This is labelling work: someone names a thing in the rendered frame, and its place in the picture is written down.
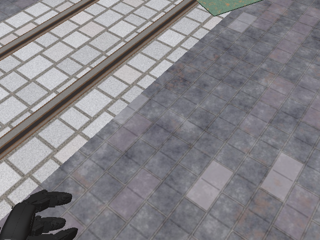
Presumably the left robot hand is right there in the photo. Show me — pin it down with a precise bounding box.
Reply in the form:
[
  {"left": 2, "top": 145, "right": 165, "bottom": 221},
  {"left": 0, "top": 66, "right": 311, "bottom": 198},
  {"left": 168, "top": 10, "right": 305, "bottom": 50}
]
[{"left": 0, "top": 189, "right": 78, "bottom": 240}]

